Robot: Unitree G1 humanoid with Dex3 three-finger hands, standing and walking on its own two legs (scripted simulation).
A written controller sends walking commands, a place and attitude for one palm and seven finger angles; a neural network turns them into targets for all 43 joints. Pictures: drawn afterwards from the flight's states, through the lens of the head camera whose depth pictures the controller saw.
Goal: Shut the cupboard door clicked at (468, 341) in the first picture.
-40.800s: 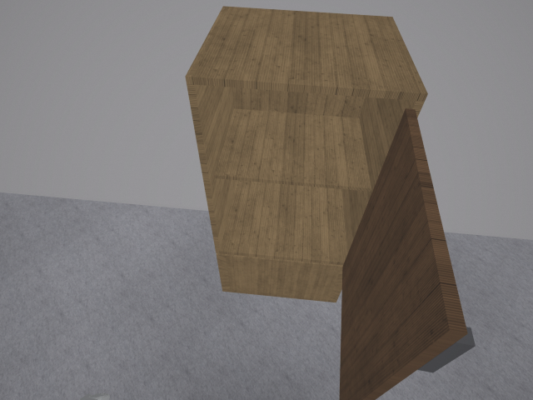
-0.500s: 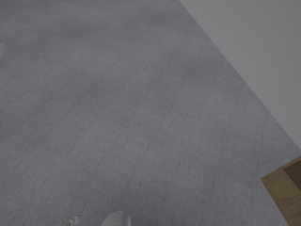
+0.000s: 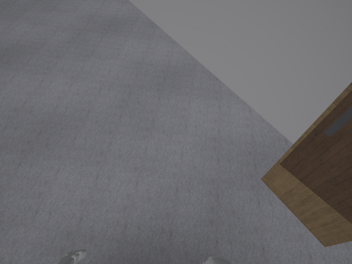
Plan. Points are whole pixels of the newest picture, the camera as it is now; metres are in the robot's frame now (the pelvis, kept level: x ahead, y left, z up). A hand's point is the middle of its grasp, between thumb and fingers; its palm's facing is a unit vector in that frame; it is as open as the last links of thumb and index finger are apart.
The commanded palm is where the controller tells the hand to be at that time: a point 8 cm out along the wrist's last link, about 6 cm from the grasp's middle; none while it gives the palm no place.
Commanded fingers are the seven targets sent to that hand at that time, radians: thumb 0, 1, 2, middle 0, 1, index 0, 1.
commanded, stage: turn to face it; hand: left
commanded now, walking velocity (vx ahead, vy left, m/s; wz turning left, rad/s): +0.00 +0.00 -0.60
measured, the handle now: (344, 118) +0.57 -0.53 -0.03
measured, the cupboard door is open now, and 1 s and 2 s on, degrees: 6 6 6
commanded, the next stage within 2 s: take the last steps up to it in 1.38 s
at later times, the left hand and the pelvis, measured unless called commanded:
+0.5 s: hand out of the picture +0.13 +0.16 -0.18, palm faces -0.22 -0.96 -0.19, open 7.3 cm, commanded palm none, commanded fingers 0.00 0.90 0.90 -0.20 -0.30 -0.20 -0.30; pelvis +0.03 -0.01 -0.01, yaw -15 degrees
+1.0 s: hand (151, 211) +0.27 +0.08 -0.16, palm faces -0.57 -0.78 -0.26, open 7.3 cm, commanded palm none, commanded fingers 0.00 0.90 0.90 -0.20 -0.30 -0.20 -0.30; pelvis +0.04 -0.03 -0.02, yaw -35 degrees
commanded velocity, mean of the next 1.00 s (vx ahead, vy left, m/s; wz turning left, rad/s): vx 0.00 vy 0.00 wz -0.58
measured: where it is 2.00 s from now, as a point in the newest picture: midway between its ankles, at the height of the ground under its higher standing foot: outside the picture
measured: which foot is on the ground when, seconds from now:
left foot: down 0.00-0.10, up 0.12-0.52, down 0.54-1.00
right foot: up 0.00-0.08, down 0.10-0.54, up 0.56-0.98, down 1.00-1.00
